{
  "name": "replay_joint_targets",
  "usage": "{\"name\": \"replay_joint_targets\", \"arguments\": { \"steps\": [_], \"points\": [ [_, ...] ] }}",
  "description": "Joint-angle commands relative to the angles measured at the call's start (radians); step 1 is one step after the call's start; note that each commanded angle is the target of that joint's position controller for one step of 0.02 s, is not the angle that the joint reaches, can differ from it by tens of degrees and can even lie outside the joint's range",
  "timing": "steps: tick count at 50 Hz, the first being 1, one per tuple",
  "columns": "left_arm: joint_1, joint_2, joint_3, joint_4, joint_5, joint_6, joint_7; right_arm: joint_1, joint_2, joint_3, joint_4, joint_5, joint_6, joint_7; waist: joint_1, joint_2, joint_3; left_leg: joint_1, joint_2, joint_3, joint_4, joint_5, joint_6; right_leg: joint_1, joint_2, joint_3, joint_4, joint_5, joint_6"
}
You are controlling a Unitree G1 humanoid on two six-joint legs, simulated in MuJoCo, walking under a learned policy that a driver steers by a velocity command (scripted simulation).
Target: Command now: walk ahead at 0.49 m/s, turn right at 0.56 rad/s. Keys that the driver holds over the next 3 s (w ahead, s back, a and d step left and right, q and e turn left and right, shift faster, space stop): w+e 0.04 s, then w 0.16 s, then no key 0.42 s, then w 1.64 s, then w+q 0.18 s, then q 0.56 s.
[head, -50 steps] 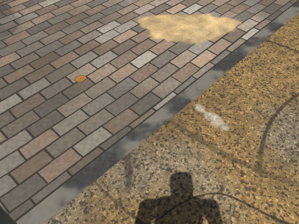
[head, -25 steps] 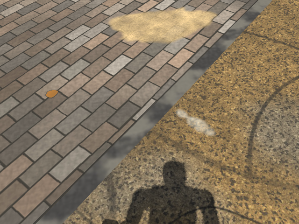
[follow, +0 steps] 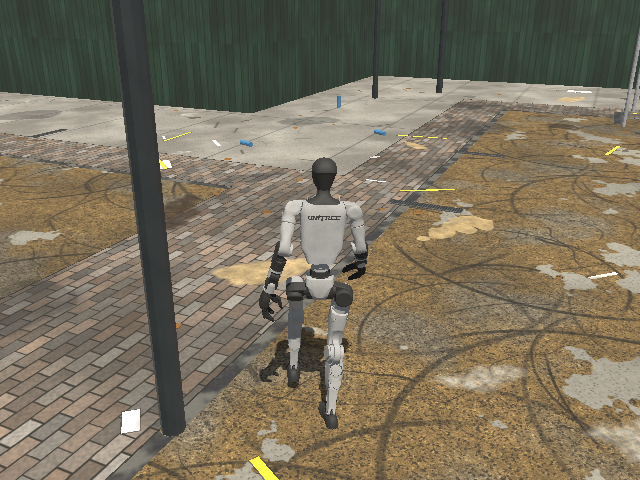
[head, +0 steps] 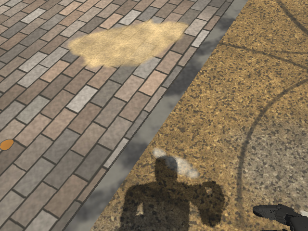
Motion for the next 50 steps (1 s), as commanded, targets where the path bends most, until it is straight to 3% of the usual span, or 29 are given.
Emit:
{"name": "replay_joint_targets", "arguments": {
  "steps": [1, 2, 4, 5, 6, 7, 8, 9, 10, 11, 12, 14, 17, 21, 24, 27, 28, 29, 30, 31, 32, 33, 34, 35, 36, 39, 46, 49, 50],
  "points": [
    [0.079, 0.155, 0.036, -0.02, 0.008, -0.005, 0.017, -0.172, -0.074, -0.006, -0.122, 0.012, -0.023, -0.003, 0.005, -0.107, 0.027, 0.026, -0.055, 0.03, -0.098, 0.01, 0.024, 0.02, -0.261, 0.182, 0.041, 0.774, 0.011],
    [0.056, 0.162, 0.037, -0.021, 0.008, -0.004, 0.021, -0.146, -0.084, -0.007, -0.12, 0.015, -0.026, -0.007, -0.016, -0.108, 0.02, 0.103, -0.065, 0.024, -0.14, -0.002, 0.038, 0.008, -0.26, 0.183, 0.059, 0.811, 0.021],
    [0.005, 0.18, 0.038, -0.024, 0.01, -0.011, 0.019, 0.031, -0.123, -0.023, -0.064, 0.018, -0.034, -0.025, -0.089, -0.112, -0.062, 0.385, -0.114, 0.044, -0.186, -0.059, 0.078, -0.029, -0.237, 0.154, 0.196, 1.047, 0.06],
    [-0.022, 0.189, 0.038, -0.022, 0.006, -0.019, 0.011, 0.185, -0.144, -0.033, -0.023, 0.021, -0.045, -0.038, -0.167, -0.107, -0.127, 0.56, -0.083, 0.026, -0.239, -0.011, 0.104, -0.058, -0.217, 0.133, 0.358, 1.057, 0.074],
    [-0.051, 0.169, 0.033, -0.037, 0.001, -0.031, 0.001, 0.361, -0.179, -0.047, 0.01, 0.005, -0.058, -0.055, -0.244, -0.082, -0.23, 0.808, 0.046, -0.092, -0.232, -0.084, 0.147, -0.191, -0.187, 0.115, 0.566, 0.829, 0.072],
    [0.081, 0.06, 0.013, -0.039, -0.024, -0.03, 0.002, 0.449, -0.263, -0.072, 0.021, -0.023, -0.058, -0.063, -0.19, 0.162, -0.366, 1.092, 0.358, -0.5, -0.197, -0.033, 0.286, -0.454, -0.052, -0.017, 0.931, 0.05, 0.106],
    [0.131, 0.139, 0.02, -0.018, -0.008, -0.019, 0.009, 0.431, -0.219, -0.076, 0.031, 0.003, -0.043, -0.049, -0.166, 0.147, -0.409, 1.047, 0.409, -0.762, -0.316, -0.171, 0.353, -0.561, -0.026, -0.075, 1.075, -0.211, 0.095],
    [0.036, 0.159, 0.025, -0.019, 0.017, -0.012, 0.005, 0.332, -0.148, -0.065, 0.019, 0.014, -0.042, -0.042, -0.135, 0.023, -0.214, 0.86, 0.354, -0.652, -0.39, -0.303, 0.33, -0.611, -0.084, -0.074, 1.077, -0.099, 0.092],
    [-0.059, 0.15, 0.021, -0.041, 0.029, -0.011, -0.004, 0.27, -0.094, -0.053, 0.015, 0.012, -0.046, -0.037, -0.13, -0.042, -0.11, 0.728, 0.309, -0.536, -0.43, -0.296, 0.306, -0.614, -0.107, -0.085, 1.038, -0.04, 0.089],
    [-0.105, 0.134, 0.021, -0.053, 0.032, -0.007, -0.011, 0.259, -0.072, -0.045, 0.028, 0.007, -0.053, -0.036, -0.112, -0.048, -0.036, 0.635, 0.272, -0.442, -0.452, -0.125, 0.284, -0.609, -0.124, -0.093, 1.004, -0.035, 0.091],
    [-0.115, 0.122, 0.019, -0.061, 0.04, 0.003, -0.018, 0.278, -0.066, -0.039, 0.052, 0.012, -0.062, -0.038, -0.09, -0.028, -0.012, 0.573, 0.239, -0.357, -0.458, 0.066, 0.269, -0.583, -0.137, -0.099, 0.969, -0.044, 0.099],
    [-0.094, 0.087, 0.012, -0.052, 0.042, 0.016, -0.021, 0.331, -0.061, -0.033, 0.095, 0.021, -0.088, -0.027, -0.069, 0.004, -0.037, 0.551, 0.216, -0.237, -0.441, 0.452, 0.257, -0.531, -0.13, -0.112, 0.907, -0.055, 0.117],
    [-0.131, 0.066, 0.004, -0.061, 0.039, 0.023, -0.025, 0.35, -0.078, -0.028, 0.131, 0.021, -0.098, -0.021, -0.048, 0.044, -0.07, 0.543, 0.185, -0.112, -0.434, 0.671, 0.242, -0.526, -0.13, -0.155, 0.786, -0.002, 0.133],
    [-0.289, 0.035, -0.028, -0.089, 0.026, 0.027, -0.03, 0.379, -0.087, -0.02, 0.164, 0.025, -0.071, -0.024, -0.086, 0.087, -0.071, 0.489, 0.12, -0.006, -0.432, 0.65, 0.189, -0.424, -0.148, -0.248, 0.522, 0.163, 0.139],
    [-0.345, 0.054, -0.034, -0.087, 0.019, 0.026, -0.017, 0.431, -0.101, -0.02, 0.195, 0.027, -0.056, -0.027, -0.111, 0.083, -0.075, 0.525, 0.143, -0.034, -0.396, 0.548, 0.18, -0.373, -0.145, -0.251, 0.426, 0.21, 0.133],
    [-0.331, 0.062, -0.035, -0.063, 0.024, 0.013, -0.002, 0.431, -0.097, -0.016, 0.213, 0.032, -0.044, -0.038, -0.093, 0.059, -0.044, 0.537, 0.156, -0.073, -0.313, 0.393, 0.159, -0.284, -0.143, -0.245, 0.249, 0.227, 0.102],
    [-0.303, 0.076, -0.033, -0.045, 0.031, 0.003, 0.005, 0.454, -0.086, -0.013, 0.222, 0.033, -0.042, -0.042, -0.086, 0.024, -0.044, 0.521, 0.134, -0.077, -0.26, 0.288, 0.13, -0.207, -0.163, -0.213, 0.146, 0.307, 0.092],
    [-0.25, 0.128, -0.022, -0.032, 0.038, -0.009, 0.013, 0.495, -0.067, -0.006, 0.219, 0.026, -0.045, -0.046, -0.087, -0.048, -0.097, 0.463, 0.102, -0.057, -0.186, 0.08, 0.096, -0.07, -0.29, -0.101, 0.162, 0.603, 0.073],
    [-0.222, 0.164, -0.016, -0.024, 0.031, -0.003, 0.016, 0.619, 0.015, 0.014, 0.233, 0.036, -0.039, -0.05, -0.131, -0.188, -0.174, 0.375, 0.032, 0.0, -0.1, -0.39, 0.072, 0.056, -0.477, 0.051, 0.216, 0.939, -0.033],
    [-0.205, 0.116, -0.023, -0.016, 0.005, 0.011, 0.015, 0.621, -0.01, 0.009, 0.266, 0.046, -0.012, -0.062, -0.087, -0.187, -0.217, 0.398, -0.009, 0.028, -0.023, -0.554, 0.061, 0.002, -0.518, 0.107, 0.185, 0.844, -0.134],
    [-0.188, 0.13, -0.014, -0.007, 0.002, 0.019, 0.01, 0.547, -0.063, -0.009, 0.246, 0.031, 0.001, -0.064, -0.066, -0.179, -0.155, 0.321, -0.034, 0.035, 0.053, -0.612, 0.058, -0.033, -0.489, 0.153, 0.113, 0.564, -0.149],
    [-0.172, 0.159, -0.001, 0.006, 0.005, 0.027, 0.006, 0.46, -0.087, -0.021, 0.219, 0.012, 0.007, -0.056, -0.042, -0.181, -0.104, 0.222, -0.045, 0.04, 0.146, -0.645, 0.057, -0.039, -0.476, 0.194, 0.029, 0.269, -0.142],
    [-0.174, 0.162, 0.003, 0.012, 0.009, 0.032, 0.006, 0.42, -0.092, -0.028, 0.21, 0.0, 0.014, -0.045, -0.049, -0.155, -0.062, 0.183, -0.02, 0.02, 0.205, -0.6, 0.056, -0.082, -0.463, 0.2, -0.041, 0.035, -0.125],
    [-0.205, 0.153, 0.005, 0.01, 0.01, 0.034, 0.007, 0.404, -0.076, -0.028, 0.208, -0.002, 0.019, -0.034, -0.073, -0.144, -0.024, 0.193, 0.004, 0.007, 0.211, -0.533, 0.056, -0.16, -0.437, 0.177, -0.101, -0.144, -0.1],
    [-0.242, 0.142, 0.006, 0.007, 0.009, 0.033, 0.005, 0.406, -0.05, -0.025, 0.213, 0.001, 0.017, -0.027, -0.099, -0.146, -0.001, 0.215, 0.009, 0.009, 0.205, -0.484, 0.053, -0.217, -0.41, 0.15, -0.138, -0.201, -0.076],
    [-0.257, 0.115, 0.011, 0.021, 0.007, 0.013, 0.003, 0.413, -0.029, -0.03, 0.232, -0.001, 0.006, -0.02, -0.125, -0.12, -0.023, 0.271, 0.009, 0.03, 0.199, -0.386, 0.047, -0.269, -0.364, 0.058, -0.161, -0.135, -0.061],
    [-0.193, 0.156, 0.034, 0.071, 0.01, 0.005, -0.001, 0.301, -0.026, -0.031, 0.195, 0.008, -0.001, -0.018, -0.102, -0.144, -0.01, 0.368, -0.001, 0.074, -0.044, -0.367, 0.054, -0.34, -0.374, 0.014, -0.16, -0.228, -0.074],
    [-0.215, 0.171, 0.043, 0.073, 0.0, 0.015, -0.004, 0.381, -0.018, -0.031, 0.224, 0.011, -0.011, -0.026, -0.148, -0.099, 0.002, 0.57, -0.033, 0.117, -0.225, -0.296, 0.075, -0.467, -0.353, -0.01, -0.085, -0.322, -0.052],
    [-0.228, 0.152, 0.04, 0.068, 0.003, 0.016, -0.003, 0.448, -0.027, -0.035, 0.249, 0.01, -0.018, -0.032, -0.174, -0.063, 0.003, 0.676, -0.04, 0.101, -0.28, -0.335, 0.084, -0.548, -0.316, -0.032, -0.007, -0.369, -0.031]
  ]
}}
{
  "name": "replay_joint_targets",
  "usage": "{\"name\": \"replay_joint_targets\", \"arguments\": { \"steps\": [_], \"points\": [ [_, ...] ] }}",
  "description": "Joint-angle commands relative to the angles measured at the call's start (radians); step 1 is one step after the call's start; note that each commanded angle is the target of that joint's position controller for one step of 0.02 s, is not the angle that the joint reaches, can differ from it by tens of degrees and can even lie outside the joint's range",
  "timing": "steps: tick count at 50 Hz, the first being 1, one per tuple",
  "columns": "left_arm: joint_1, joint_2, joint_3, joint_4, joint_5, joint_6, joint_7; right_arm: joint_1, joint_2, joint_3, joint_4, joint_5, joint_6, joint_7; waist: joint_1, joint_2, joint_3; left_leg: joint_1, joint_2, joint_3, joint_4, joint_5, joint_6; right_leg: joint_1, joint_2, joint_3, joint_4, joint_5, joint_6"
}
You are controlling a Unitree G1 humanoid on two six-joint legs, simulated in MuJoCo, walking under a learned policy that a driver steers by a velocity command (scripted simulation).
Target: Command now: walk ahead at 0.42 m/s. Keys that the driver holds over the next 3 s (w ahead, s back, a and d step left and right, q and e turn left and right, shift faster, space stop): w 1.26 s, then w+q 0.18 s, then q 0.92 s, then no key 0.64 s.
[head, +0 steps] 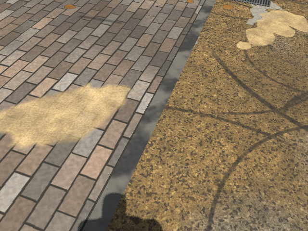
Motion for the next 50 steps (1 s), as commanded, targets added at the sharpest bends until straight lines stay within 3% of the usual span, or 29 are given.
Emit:
{"name": "replay_joint_targets", "arguments": {
  "steps": [1, 2, 3, 4, 6, 8, 11, 16, 20, 22, 23, 24, 25, 26, 27, 28, 29, 30, 32, 34, 36, 39, 42, 47, 50],
  "points": [
    [-0.129, 0.067, 0.01, -0.087, 0.004, -0.012, 0.001, 0.259, -0.086, -0.02, 0.045, -0.004, -0.023, -0.019, -0.138, 0.093, 0.102, 0.367, 0.077, -0.137, -0.23, -0.146, 0.038, -0.431, -0.129, 0.143, 0.077, -0.451, -0.084],
    [-0.152, -0.032, -0.016, -0.127, -0.007, -0.022, -0.01, 0.319, -0.18, -0.039, 0.049, -0.001, -0.029, -0.027, -0.142, 0.312, 0.09, 0.427, 0.327, -0.523, -0.436, -0.464, 0.1, -0.58, -0.001, -0.024, 0.38, -0.356, -0.028],
    [-0.184, 0.047, 0.0, -0.134, 0.027, -0.023, -0.013, 0.274, -0.196, -0.047, 0.046, 0.002, -0.026, -0.027, -0.113, 0.206, 0.192, 0.302, 0.393, -0.639, -0.497, -0.544, 0.142, -0.644, -0.026, 0.009, 0.5, -0.257, -0.032],
    [-0.169, 0.074, 0.009, -0.129, 0.031, -0.025, -0.027, 0.199, -0.162, -0.039, 0.028, 0.008, -0.028, -0.023, -0.059, 0.138, 0.208, 0.237, 0.352, -0.585, -0.485, -0.484, 0.142, -0.607, -0.071, 0.051, 0.539, -0.161, -0.031],
    [-0.127, 0.068, 0.011, -0.096, 0.03, -0.028, -0.04, 0.138, -0.122, -0.032, 0.008, 0.019, -0.044, -0.013, -0.017, 0.117, 0.17, 0.227, 0.261, -0.418, -0.49, -0.257, 0.102, -0.54, -0.091, 0.035, 0.563, -0.058, -0.003],
    [-0.138, 0.047, 0.009, -0.085, 0.035, -0.022, -0.045, 0.175, -0.09, -0.025, 0.026, 0.019, -0.06, -0.015, -0.021, 0.108, 0.141, 0.248, 0.206, -0.298, -0.469, -0.041, 0.095, -0.527, -0.098, 0.006, 0.603, 0.021, 0.017],
    [-0.23, 0.021, 0.003, -0.11, 0.032, -0.013, -0.043, 0.257, -0.068, -0.019, 0.062, 0.018, -0.067, -0.015, -0.045, 0.099, 0.15, 0.278, 0.188, -0.232, -0.449, 0.143, 0.112, -0.577, -0.112, -0.018, 0.589, 0.083, 0.038],
    [-0.41, -0.004, -0.015, -0.171, 0.024, -0.011, -0.042, 0.314, -0.062, -0.014, 0.085, 0.01, -0.072, -0.021, -0.084, 0.113, 0.173, 0.294, 0.173, -0.161, -0.415, 0.412, 0.123, -0.533, -0.096, -0.058, 0.393, 0.141, 0.055],
    [-0.479, 0.003, -0.021, -0.204, 0.016, -0.016, -0.039, 0.336, -0.078, -0.016, 0.107, 0.004, -0.07, -0.029, -0.093, 0.129, 0.181, 0.351, 0.199, -0.139, -0.367, 0.568, 0.127, -0.447, -0.072, -0.082, 0.261, 0.108, 0.015],
    [-0.442, 0.017, -0.016, -0.202, 0.014, -0.021, -0.033, 0.313, -0.089, -0.019, 0.112, 0.003, -0.067, -0.032, -0.06, 0.13, 0.168, 0.368, 0.214, -0.121, -0.302, 0.73, 0.114, -0.348, -0.047, -0.09, 0.212, 0.058, -0.022],
    [-0.373, 0.031, -0.009, -0.182, 0.014, -0.026, -0.026, 0.296, -0.101, -0.022, 0.113, 0.004, -0.066, -0.034, -0.026, 0.132, 0.133, 0.369, 0.212, -0.106, -0.222, 0.883, 0.101, -0.243, -0.018, -0.099, 0.191, 0.031, -0.042],
    [-0.239, 0.051, 0.004, -0.14, 0.013, -0.034, -0.017, 0.281, -0.111, -0.025, 0.115, 0.007, -0.063, -0.033, 0.031, 0.116, 0.064, 0.357, 0.194, -0.084, -0.074, 0.978, 0.086, -0.083, 0.015, -0.11, 0.143, 0.043, -0.065],
    [-0.068, 0.087, 0.021, -0.085, 0.024, -0.045, -0.005, 0.269, -0.107, -0.022, 0.11, 0.011, -0.062, -0.031, 0.099, 0.088, -0.031, 0.245, 0.156, -0.054, 0.129, 0.881, 0.068, 0.158, -0.014, -0.077, 0.12, 0.063, -0.094],
    [0.096, 0.178, 0.045, -0.063, 0.052, -0.052, 0.007, 0.286, -0.052, -0.007, 0.072, 0.027, -0.061, -0.024, 0.135, -0.039, -0.173, -0.008, 0.09, -0.011, 0.451, 0.495, 0.043, 0.44, -0.274, 0.231, 0.1, -0.098, -0.156],
    [0.115, 0.23, 0.056, -0.056, 0.046, -0.042, -0.002, 0.383, 0.007, -0.003, 0.075, 0.047, -0.059, -0.018, 0.085, -0.209, -0.272, -0.272, -0.082, -0.036, 0.758, -0.218, 0.023, 0.577, -0.492, 0.691, -0.044, -0.121, -0.279],
    [0.021, 0.175, 0.047, -0.064, 0.013, -0.033, -0.008, 0.28, -0.081, -0.028, 0.068, 0.024, -0.053, -0.021, 0.064, -0.056, -0.149, -0.348, -0.016, -0.134, 0.804, -0.13, 0.043, 0.459, -0.426, 0.636, -0.082, -0.185, -0.241],
    [-0.082, 0.115, 0.03, -0.081, 0.004, -0.037, -0.011, 0.197, -0.071, -0.028, 0.04, 0.017, -0.059, -0.016, 0.028, -0.036, -0.01, -0.356, 0.026, -0.122, 0.762, -0.024, 0.046, 0.299, -0.39, 0.482, -0.112, -0.13, -0.208],
    [-0.132, 0.067, 0.017, -0.085, 0.008, -0.046, -0.014, 0.16, -0.054, -0.027, 0.036, 0.013, -0.061, -0.013, 0.0, -0.006, 0.049, -0.315, 0.057, -0.116, 0.707, 0.034, 0.044, 0.183, -0.34, 0.38, -0.147, -0.024, -0.18],
    [-0.128, 0.013, -0.001, -0.06, 0.005, -0.058, -0.007, 0.18, -0.024, -0.026, 0.045, -0.01, -0.036, -0.002, -0.051, -0.032, 0.08, -0.225, 0.083, -0.106, 0.636, 0.059, 0.025, 0.061, -0.271, 0.244, -0.182, 0.099, -0.142],
    [-0.069, 0.019, -0.003, -0.031, 0.002, -0.073, -0.003, 0.169, -0.008, -0.027, 0.04, -0.012, -0.018, 0.009, -0.066, -0.034, 0.085, -0.22, 0.083, -0.085, 0.598, 0.07, 0.009, 0.043, -0.251, 0.19, -0.198, 0.196, -0.145],
    [-0.031, 0.046, 0.0, -0.015, 0.001, -0.078, -0.001, 0.092, -0.013, -0.028, 0.012, -0.014, -0.006, 0.015, -0.066, -0.036, 0.116, -0.285, 0.096, -0.065, 0.544, 0.127, -0.007, 0.044, -0.239, 0.149, -0.227, 0.212, -0.147],
    [0.027, 0.043, -0.007, 0.0, 0.002, -0.075, -0.001, -0.059, -0.025, -0.027, -0.038, -0.007, -0.002, 0.018, -0.038, -0.033, 0.154, -0.369, 0.106, -0.04, 0.413, 0.235, -0.028, 0.073, -0.218, 0.111, -0.249, 0.263, -0.139],
    [0.075, 0.043, -0.013, 0.013, 0.002, -0.075, 0.0, -0.18, -0.012, -0.015, -0.077, 0.004, -0.006, 0.021, -0.01, -0.033, 0.163, -0.346, 0.082, -0.009, 0.242, 0.32, -0.032, 0.104, -0.202, 0.072, -0.244, 0.352, -0.122],
    [0.162, 0.054, -0.014, 0.049, 0.013, -0.069, 0.013, -0.309, -0.024, -0.01, -0.122, 0.007, -0.013, 0.017, 0.027, -0.038, 0.176, -0.357, 0.046, 0.013, 0.095, 0.312, 0.0, 0.27, -0.244, 0.066, -0.202, 0.455, -0.131],
    [0.14, 0.071, -0.008, 0.055, 0.021, -0.065, 0.023, -0.281, -0.041, -0.018, -0.126, 0.007, -0.025, 0.011, -0.009, -0.043, 0.158, -0.271, 0.008, 0.027, 0.032, 0.204, 0.044, 0.336, -0.267, 0.047, -0.102, 0.676, -0.12]
  ]
}}
Over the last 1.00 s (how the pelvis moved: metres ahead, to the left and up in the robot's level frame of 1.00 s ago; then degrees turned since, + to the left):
0.35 -0.01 0.01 -7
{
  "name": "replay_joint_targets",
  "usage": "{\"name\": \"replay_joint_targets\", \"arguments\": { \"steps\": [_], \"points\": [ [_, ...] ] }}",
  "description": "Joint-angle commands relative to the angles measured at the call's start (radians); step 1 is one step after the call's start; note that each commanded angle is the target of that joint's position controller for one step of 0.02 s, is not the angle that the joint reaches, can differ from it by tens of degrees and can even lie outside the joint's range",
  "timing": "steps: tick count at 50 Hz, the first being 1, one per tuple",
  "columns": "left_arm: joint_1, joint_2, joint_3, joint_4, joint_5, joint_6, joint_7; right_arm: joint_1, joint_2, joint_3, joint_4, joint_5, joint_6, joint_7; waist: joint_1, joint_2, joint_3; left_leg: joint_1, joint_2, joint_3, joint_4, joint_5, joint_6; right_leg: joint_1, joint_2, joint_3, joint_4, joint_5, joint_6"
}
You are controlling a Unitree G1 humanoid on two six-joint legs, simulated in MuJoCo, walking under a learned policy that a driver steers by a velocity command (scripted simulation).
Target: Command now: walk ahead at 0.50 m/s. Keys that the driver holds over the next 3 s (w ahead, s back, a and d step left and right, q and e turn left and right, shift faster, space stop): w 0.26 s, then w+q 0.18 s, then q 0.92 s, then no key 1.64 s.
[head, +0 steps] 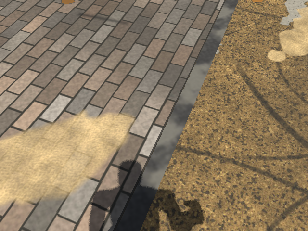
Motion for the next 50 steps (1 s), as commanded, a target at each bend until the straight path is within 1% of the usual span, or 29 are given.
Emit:
{"name": "replay_joint_targets", "arguments": {
  "steps": [1, 2, 3, 4, 5, 6, 7, 8, 9, 11, 13, 17, 22, 24, 26, 27, 28, 29, 30, 31, 32, 33, 34, 35, 37, 39, 43, 46, 50],
  "points": [
    [0.024, 0.16, 0.03, -0.014, 0.007, -0.003, 0.012, 0.036, -0.092, -0.027, -0.042, 0.0, -0.024, -0.013, -0.081, -0.093, 0.01, 0.102, -0.061, 0.027, -0.056, -0.104, 0.05, 0.004, -0.31, 0.09, 0.158, 0.947, -0.102],
    [0.009, 0.166, 0.032, -0.014, 0.005, 0.0, 0.01, 0.169, -0.108, -0.038, 0.003, -0.002, -0.031, -0.021, -0.138, -0.083, -0.057, 0.256, -0.094, 0.042, -0.107, -0.096, 0.072, -0.015, -0.288, 0.07, 0.31, 1.014, -0.087],
    [-0.005, 0.157, 0.027, -0.024, -0.002, 0.001, 0.008, 0.35, -0.146, -0.056, 0.061, -0.017, -0.041, -0.031, -0.207, -0.058, -0.152, 0.509, -0.049, -0.011, -0.135, -0.067, 0.107, -0.15, -0.251, 0.044, 0.522, 0.882, -0.068],
    [0.025, 0.095, 0.011, -0.062, -0.027, -0.001, -0.001, 0.507, -0.249, -0.082, 0.083, -0.042, -0.046, -0.042, -0.23, 0.082, -0.294, 0.798, 0.225, -0.351, -0.16, -0.174, 0.185, -0.426, -0.16, -0.01, 0.868, 0.452, -0.035],
    [0.095, 0.086, 0.021, -0.054, -0.042, -0.001, -0.009, 0.492, -0.27, -0.09, 0.087, -0.018, -0.03, -0.029, -0.185, 0.219, -0.378, 0.908, 0.388, -0.776, -0.317, -0.197, 0.298, -0.674, 0.007, 0.044, 1.15, -0.201, -0.016],
    [0.001, 0.148, 0.038, -0.068, -0.018, 0.006, -0.006, 0.366, -0.224, -0.079, 0.067, 0.008, -0.023, -0.023, -0.143, 0.063, -0.224, 0.776, 0.335, -0.654, -0.338, -0.264, 0.26, -0.761, -0.077, 0.128, 1.183, -0.121, -0.031],
    [-0.082, 0.134, 0.036, -0.093, -0.012, 0.001, -0.011, 0.28, -0.157, -0.06, 0.052, 0.013, -0.028, -0.02, -0.124, 0.013, -0.106, 0.625, 0.299, -0.521, -0.373, -0.239, 0.231, -0.765, -0.114, 0.126, 1.138, -0.036, -0.032],
    [-0.105, 0.107, 0.034, -0.095, -0.011, 0.003, -0.014, 0.244, -0.111, -0.047, 0.056, 0.008, -0.035, -0.019, -0.09, -0.015, -0.037, 0.509, 0.25, -0.422, -0.411, -0.162, 0.19, -0.724, -0.149, 0.121, 1.068, 0.012, -0.029],
    [-0.106, 0.096, 0.035, -0.098, 0.006, 0.015, -0.017, 0.249, -0.081, -0.036, 0.073, 0.009, -0.044, -0.024, -0.062, 0.002, -0.013, 0.438, 0.209, -0.348, -0.427, -0.09, 0.158, -0.676, -0.17, 0.123, 1.011, 0.033, -0.02],
    [-0.075, 0.064, 0.031, -0.086, 0.018, 0.039, -0.028, 0.295, -0.071, -0.029, 0.102, 0.008, -0.059, -0.028, -0.037, 0.019, -0.018, 0.391, 0.171, -0.268, -0.442, 0.019, 0.141, -0.62, -0.172, 0.103, 0.967, 0.053, -0.001],
    [-0.122, 0.066, 0.033, -0.106, 0.018, 0.053, -0.035, 0.339, -0.104, -0.033, 0.121, 0.011, -0.069, -0.03, -0.03, 0.022, -0.005, 0.392, 0.156, -0.221, -0.462, 0.071, 0.144, -0.665, -0.182, 0.084, 0.92, 0.093, 0.016],
    [-0.327, 0.085, 0.033, -0.185, 0.012, 0.057, -0.038, 0.418, -0.111, -0.027, 0.139, 0.015, -0.063, -0.029, -0.069, 0.024, 0.044, 0.425, 0.124, -0.215, -0.491, 0.111, 0.15, -0.776, -0.199, 0.05, 0.723, 0.228, 0.065],
    [-0.496, 0.08, 0.022, -0.248, -0.001, 0.051, -0.037, 0.51, -0.123, -0.028, 0.153, 0.011, -0.056, -0.035, -0.123, 0.042, 0.037, 0.519, 0.112, -0.226, -0.441, 0.213, 0.142, -0.764, -0.155, 0.033, 0.505, 0.318, 0.085],
    [-0.534, 0.082, 0.019, -0.269, -0.005, 0.044, -0.029, 0.52, -0.128, -0.029, 0.153, 0.005, -0.048, -0.04, -0.131, 0.048, 0.043, 0.556, 0.108, -0.221, -0.362, 0.398, 0.138, -0.751, -0.127, 0.027, 0.459, 0.302, 0.081],
    [-0.518, 0.095, 0.019, -0.278, -0.012, 0.031, -0.018, 0.51, -0.14, -0.035, 0.146, -0.002, -0.039, -0.046, -0.121, 0.072, 0.018, 0.573, 0.099, -0.223, -0.266, 0.558, 0.114, -0.681, -0.097, 0.034, 0.415, 0.262, 0.063],
    [-0.468, 0.11, 0.023, -0.268, -0.013, 0.023, -0.012, 0.49, -0.146, -0.039, 0.136, -0.004, -0.036, -0.049, -0.1, 0.084, -0.005, 0.566, 0.09, -0.232, -0.215, 0.593, 0.092, -0.606, -0.082, 0.045, 0.38, 0.244, 0.051],
    [-0.382, 0.133, 0.032, -0.243, -0.013, 0.014, -0.004, 0.461, -0.154, -0.044, 0.124, -0.001, -0.036, -0.05, -0.068, 0.089, -0.038, 0.556, 0.072, -0.242, -0.137, 0.624, 0.07, -0.502, -0.062, 0.049, 0.328, 0.245, 0.035],
    [-0.257, 0.159, 0.042, -0.21, -0.004, -0.001, 0.004, 0.424, -0.158, -0.048, 0.11, 0.014, -0.037, -0.048, -0.007, 0.056, -0.091, 0.504, 0.03, -0.22, 0.014, 0.572, 0.042, -0.333, -0.074, 0.046, 0.228, 0.374, 0.017],
    [-0.124, 0.231, 0.06, -0.195, 0.024, -0.017, 0.014, 0.411, -0.122, -0.04, 0.067, 0.036, -0.042, -0.047, 0.028, -0.024, -0.219, 0.331, -0.025, -0.201, 0.249, 0.266, 0.016, -0.062, -0.258, 0.179, 0.271, 0.675, -0.022],
    [-0.094, 0.298, 0.07, -0.221, 0.036, -0.011, 0.005, 0.555, -0.025, -0.028, 0.055, 0.066, -0.031, -0.065, -0.031, -0.231, -0.398, 0.103, -0.165, -0.106, 0.566, -0.597, -0.004, 0.201, -0.598, 0.443, 0.384, 1.233, -0.131],
    [-0.128, 0.281, 0.074, -0.244, -0.007, 0.013, -0.002, 0.604, -0.113, -0.05, 0.073, 0.051, -0.009, -0.079, -0.033, -0.21, -0.486, 0.072, -0.142, -0.135, 0.694, -0.599, -0.004, 0.138, -0.604, 0.528, 0.326, 1.134, -0.201],
    [-0.219, 0.19, 0.051, -0.268, -0.011, 0.025, 0.002, 0.532, -0.133, -0.061, 0.076, 0.026, 0.007, -0.074, -0.061, -0.114, -0.354, 0.044, -0.093, -0.143, 0.71, -0.513, -0.015, -0.005, -0.537, 0.426, 0.271, 0.923, -0.182],
    [-0.285, 0.128, 0.031, -0.277, -0.009, 0.029, 0.009, 0.456, -0.119, -0.062, 0.058, 0.01, 0.015, -0.061, -0.071, -0.101, -0.219, 0.025, -0.062, -0.129, 0.664, -0.451, -0.03, -0.136, -0.466, 0.315, 0.219, 0.813, -0.147],
    [-0.297, 0.112, 0.024, -0.274, -0.004, 0.031, 0.018, 0.418, -0.112, -0.067, 0.045, 0.0, 0.026, -0.049, -0.082, -0.122, -0.152, 0.027, -0.04, -0.127, 0.636, -0.412, -0.046, -0.217, -0.424, 0.245, 0.182, 0.775, -0.128],
    [-0.284, 0.126, 0.026, -0.263, -0.005, 0.031, 0.03, 0.426, -0.087, -0.067, 0.038, -0.012, 0.055, -0.031, -0.106, -0.145, -0.124, 0.087, -0.039, -0.105, 0.618, -0.364, -0.068, -0.327, -0.387, 0.151, 0.143, 0.752, -0.129],
    [-0.28, 0.145, 0.031, -0.266, 0.0, 0.024, 0.028, 0.421, -0.082, -0.068, 0.022, -0.007, 0.074, -0.029, -0.124, -0.125, -0.144, 0.095, -0.045, -0.096, 0.601, -0.343, -0.075, -0.352, -0.395, 0.11, 0.129, 0.735, -0.15],
    [-0.299, 0.169, 0.039, -0.276, 0.008, 0.036, 0.023, 0.303, -0.092, -0.059, -0.044, -0.009, 0.105, -0.012, -0.116, -0.16, -0.116, 0.093, -0.008, -0.07, 0.419, -0.265, -0.072, -0.404, -0.394, 0.037, 0.082, 0.439, -0.142],
    [-0.298, 0.205, 0.05, -0.285, 0.01, 0.053, 0.017, 0.226, -0.105, -0.049, -0.092, -0.004, 0.113, 0.007, -0.094, -0.164, -0.113, 0.17, -0.008, -0.036, 0.272, -0.251, -0.062, -0.429, -0.402, 0.001, 0.079, 0.275, -0.131],
    [-0.262, 0.253, 0.069, -0.285, 0.008, 0.08, 0.007, 0.179, -0.131, -0.05, -0.143, 0.001, 0.108, 0.011, -0.063, -0.161, -0.113, 0.231, -0.023, 0.002, 0.123, -0.324, -0.04, -0.387, -0.449, 0.004, 0.133, 0.156, -0.103]
  ]
}}
Over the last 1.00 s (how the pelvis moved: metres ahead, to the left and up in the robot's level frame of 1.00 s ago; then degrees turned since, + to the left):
0.48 -0.01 -0.01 0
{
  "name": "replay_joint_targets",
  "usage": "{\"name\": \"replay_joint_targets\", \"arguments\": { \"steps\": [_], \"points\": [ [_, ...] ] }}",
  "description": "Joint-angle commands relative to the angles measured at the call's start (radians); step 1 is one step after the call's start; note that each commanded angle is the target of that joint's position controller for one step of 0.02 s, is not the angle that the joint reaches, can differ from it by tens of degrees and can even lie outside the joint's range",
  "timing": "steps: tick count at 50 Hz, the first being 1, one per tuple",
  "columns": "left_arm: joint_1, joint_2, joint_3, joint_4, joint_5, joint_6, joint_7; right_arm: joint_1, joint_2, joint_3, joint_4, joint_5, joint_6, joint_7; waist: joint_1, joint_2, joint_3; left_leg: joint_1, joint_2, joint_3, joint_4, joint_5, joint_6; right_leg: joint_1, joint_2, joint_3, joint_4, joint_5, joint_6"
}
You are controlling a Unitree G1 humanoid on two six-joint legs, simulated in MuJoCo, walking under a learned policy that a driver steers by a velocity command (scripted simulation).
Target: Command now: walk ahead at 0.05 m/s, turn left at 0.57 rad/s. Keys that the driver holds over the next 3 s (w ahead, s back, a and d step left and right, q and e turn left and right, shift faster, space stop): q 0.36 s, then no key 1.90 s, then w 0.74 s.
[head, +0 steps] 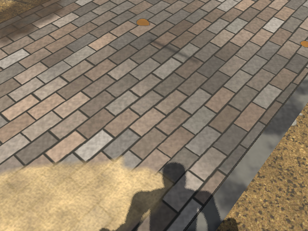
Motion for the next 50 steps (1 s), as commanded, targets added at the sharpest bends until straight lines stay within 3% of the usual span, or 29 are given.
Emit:
{"name": "replay_joint_targets", "arguments": {
  "steps": [1, 2, 3, 4, 5, 6, 7, 8, 9, 10, 12, 18, 24, 26, 27, 28, 29, 30, 31, 32, 34, 37, 40, 42, 43, 44, 46, 50],
  "points": [
    [-0.018, 0.181, 0.046, -0.064, -0.005, 0.01, -0.003, 0.041, -0.067, -0.012, -0.074, 0.003, -0.014, 0.002, -0.022, -0.126, -0.104, 0.154, -0.024, 0.04, -0.15, 0.002, 0.025, 0.027, -0.269, 0.173, -0.122, -0.006, -0.112],
    [-0.001, 0.179, 0.049, -0.058, -0.004, 0.019, -0.005, 0.074, -0.075, -0.014, -0.067, 0.002, -0.025, -0.001, -0.033, -0.087, -0.105, 0.229, -0.039, 0.029, -0.254, 0.054, 0.039, -0.005, -0.252, 0.144, -0.052, -0.024, -0.067],
    [0.05, 0.152, 0.048, -0.045, 0.002, 0.033, -0.011, 0.116, -0.115, -0.023, -0.056, -0.002, -0.042, -0.011, -0.04, 0.05, -0.096, 0.292, 0.02, -0.104, -0.428, 0.095, 0.062, -0.063, -0.189, 0.081, 0.11, -0.109, 0.001],
    [0.069, 0.056, 0.025, -0.105, -0.008, 0.044, -0.016, 0.1, -0.265, -0.053, -0.09, -0.005, -0.05, -0.024, -0.009, 0.372, -0.068, 0.348, 0.317, -0.531, -0.528, 0.317, 0.168, -0.315, -0.003, 0.004, 0.376, -0.452, 0.095],
    [-0.061, 0.1, 0.028, -0.132, 0.002, 0.061, 0.0, 0.166, -0.284, -0.069, -0.076, -0.005, -0.049, -0.034, -0.093, 0.219, -0.043, 0.258, 0.345, -0.536, -0.525, 0.437, 0.269, -0.346, 0.04, 0.185, 0.526, -0.457, 0.093],
    [-0.066, 0.093, 0.028, -0.136, -0.013, 0.069, 0.001, 0.146, -0.242, -0.057, -0.067, -0.004, -0.046, -0.042, -0.055, 0.156, -0.036, 0.238, 0.282, -0.446, -0.51, 0.428, 0.264, -0.336, 0.03, 0.241, 0.575, -0.376, 0.089],
    [-0.04, 0.093, 0.029, -0.123, -0.025, 0.063, -0.001, 0.074, -0.202, -0.045, -0.078, 0.002, -0.043, -0.045, -0.016, 0.135, -0.024, 0.219, 0.212, -0.368, -0.509, 0.385, 0.226, -0.319, 0.024, 0.265, 0.565, -0.276, 0.077],
    [-0.023, 0.107, 0.034, -0.114, -0.018, 0.055, -0.002, 0.015, -0.184, -0.039, -0.097, 0.007, -0.041, -0.045, 0.005, 0.146, -0.041, 0.236, 0.16, -0.327, -0.502, 0.374, 0.198, -0.313, 0.032, 0.27, 0.564, -0.218, 0.067],
    [0.004, 0.121, 0.039, -0.099, -0.001, 0.053, -0.005, -0.011, -0.158, -0.032, -0.113, 0.013, -0.043, -0.045, 0.011, 0.149, -0.068, 0.251, 0.135, -0.3, -0.488, 0.438, 0.199, -0.295, 0.044, 0.26, 0.594, -0.186, 0.065],
    [0.012, 0.123, 0.042, -0.097, 0.002, 0.053, -0.008, 0.0, -0.145, -0.027, -0.117, 0.017, -0.046, -0.042, 0.009, 0.126, -0.099, 0.269, 0.131, -0.301, -0.478, 0.486, 0.204, -0.282, 0.053, 0.265, 0.615, -0.18, 0.065],
    [-0.002, 0.106, 0.039, -0.111, -0.005, 0.058, -0.01, 0.039, -0.158, -0.031, -0.112, 0.02, -0.053, -0.037, -0.003, 0.087, -0.115, 0.306, 0.137, -0.326, -0.47, 0.503, 0.215, -0.291, 0.057, 0.278, 0.596, -0.18, 0.073],
    [-0.065, 0.098, 0.028, -0.159, -0.014, 0.065, 0.001, 0.108, -0.19, -0.043, -0.111, 0.008, -0.051, -0.038, -0.047, 0.115, -0.096, 0.336, 0.144, -0.442, -0.467, 0.387, 0.243, -0.276, 0.077, 0.304, 0.422, -0.227, 0.077],
    [-0.025, 0.091, 0.017, -0.169, -0.03, 0.053, 0.008, 0.071, -0.181, -0.035, -0.113, -0.003, -0.046, -0.032, -0.038, 0.127, -0.121, 0.254, 0.124, -0.465, -0.427, 0.471, 0.21, -0.058, 0.114, 0.275, 0.233, -0.253, 0.035],
    [0.027, 0.077, 0.011, -0.158, -0.032, 0.046, 0.011, 0.043, -0.176, -0.03, -0.109, 0.006, -0.039, -0.034, -0.003, 0.114, -0.118, 0.213, 0.098, -0.466, -0.397, 0.459, 0.171, 0.061, 0.127, 0.258, 0.051, -0.166, 0.016],
    [0.057, 0.072, 0.008, -0.15, -0.026, 0.038, 0.015, 0.032, -0.163, -0.024, -0.108, 0.015, -0.038, -0.039, 0.018, 0.094, -0.113, 0.158, 0.069, -0.457, -0.374, 0.383, 0.129, 0.156, 0.113, 0.268, -0.102, -0.063, 0.003],
    [0.046, 0.124, 0.013, -0.161, -0.008, 0.028, 0.021, 0.055, -0.117, -0.01, -0.112, 0.018, -0.041, -0.042, -0.002, -0.022, -0.108, 0.086, 0.004, -0.403, -0.298, 0.218, 0.068, 0.211, -0.028, 0.419, -0.214, -0.088, -0.025],
    [-0.024, 0.198, 0.019, -0.194, -0.001, 0.022, 0.019, 0.088, -0.07, 0.003, -0.119, 0.025, -0.045, -0.045, -0.039, -0.196, -0.091, -0.034, -0.16, -0.235, -0.17, -0.039, 0.022, 0.224, -0.24, 0.677, -0.295, -0.006, -0.101],
    [-0.025, 0.194, 0.021, -0.183, 0.0, 0.021, 0.011, 0.06, -0.142, -0.016, -0.112, 0.002, -0.04, -0.047, -0.015, -0.199, -0.063, 0.047, -0.158, -0.186, -0.022, -0.191, 0.009, 0.064, -0.301, 0.692, -0.259, 0.118, -0.199],
    [-0.052, 0.14, 0.006, -0.184, -0.008, 0.016, 0.004, 0.071, -0.152, -0.022, -0.097, 0.004, -0.037, -0.043, -0.037, -0.135, -0.043, 0.072, -0.143, -0.206, 0.055, -0.158, 0.004, 0.042, -0.25, 0.632, -0.255, 0.149, -0.21],
    [-0.091, 0.111, -0.002, -0.183, -0.015, 0.013, 0.002, 0.085, -0.138, -0.02, -0.077, 0.008, -0.035, -0.039, -0.055, -0.112, -0.019, 0.082, -0.135, -0.204, 0.088, -0.106, -0.006, 0.03, -0.19, 0.55, -0.243, 0.161, -0.183],
    [-0.103, 0.108, -0.006, -0.178, -0.016, 0.01, 0.007, 0.11, -0.123, -0.016, -0.053, 0.006, -0.032, -0.031, -0.06, -0.153, -0.035, 0.073, -0.132, -0.182, 0.081, -0.068, -0.027, 0.106, -0.116, 0.455, -0.2, 0.288, -0.146],
    [-0.044, 0.112, -0.005, -0.146, -0.018, 0.012, 0.003, 0.075, -0.083, 0.006, -0.04, 0.013, -0.029, -0.033, -0.019, -0.143, -0.071, 0.113, -0.104, -0.119, -0.08, -0.084, -0.051, 0.205, -0.098, 0.414, -0.135, 0.423, -0.146],
    [-0.012, 0.133, 0.003, -0.115, -0.016, 0.023, -0.003, 0.062, -0.077, 0.017, -0.021, 0.026, -0.028, -0.045, -0.003, -0.167, -0.083, 0.195, -0.098, -0.07, -0.303, -0.011, -0.039, 0.236, -0.093, 0.433, -0.092, 0.447, -0.14],
    [-0.013, 0.131, 0.005, -0.101, -0.02, 0.025, -0.003, 0.085, -0.09, 0.021, 0.004, 0.017, -0.039, -0.055, -0.022, -0.13, -0.085, 0.34, -0.062, -0.109, -0.505, 0.23, -0.019, 0.167, -0.079, 0.434, -0.073, 0.399, -0.081],
    [-0.006, 0.116, 0.001, -0.106, -0.021, 0.019, -0.007, 0.084, -0.127, 0.017, 0.007, 0.003, -0.05, -0.061, -0.01, -0.078, -0.111, 0.42, 0.009, -0.19, -0.491, 0.312, -0.005, 0.109, -0.065, 0.43, -0.071, 0.304, -0.045],
    [0.015, 0.095, -0.003, -0.108, -0.028, 0.014, -0.012, 0.046, -0.174, 0.009, 0.016, 0.006, -0.056, -0.062, 0.038, 0.042, -0.083, 0.369, 0.06, -0.239, -0.429, 0.408, 0.026, 0.091, 0.007, 0.369, -0.105, 0.152, -0.021],
    [-0.034, 0.098, -0.004, -0.074, -0.021, 0.022, -0.007, 0.025, -0.105, 0.028, 0.033, 0.013, -0.067, -0.055, 0.001, 0.052, -0.041, 0.272, 0.052, -0.231, -0.447, 0.3, 0.035, 0.16, 0.031, 0.346, -0.127, 0.045, -0.002],
    [-0.023, 0.1, -0.003, -0.028, -0.02, 0.022, -0.011, 0.054, -0.113, 0.034, 0.093, 0.014, -0.076, -0.068, -0.002, 0.065, -0.027, 0.265, 0.034, -0.224, -0.48, 0.264, 0.029, 0.173, 0.012, 0.353, -0.127, 0.1, -0.009]
  ]
}}
Over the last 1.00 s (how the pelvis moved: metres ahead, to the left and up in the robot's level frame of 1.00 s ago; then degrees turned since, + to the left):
0.38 0.01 0.00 22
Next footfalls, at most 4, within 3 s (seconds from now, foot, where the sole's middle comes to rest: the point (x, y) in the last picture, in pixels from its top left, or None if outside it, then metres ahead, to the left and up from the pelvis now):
0.06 left None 0.06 0.11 -0.77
0.56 right None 0.07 -0.08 -0.77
0.86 left None -0.03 0.12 -0.77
3.00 left None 0.40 0.17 -0.77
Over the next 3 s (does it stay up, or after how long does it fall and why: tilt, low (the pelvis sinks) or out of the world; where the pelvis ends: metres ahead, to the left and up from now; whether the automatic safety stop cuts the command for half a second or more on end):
stays up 0.26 0.07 -0.02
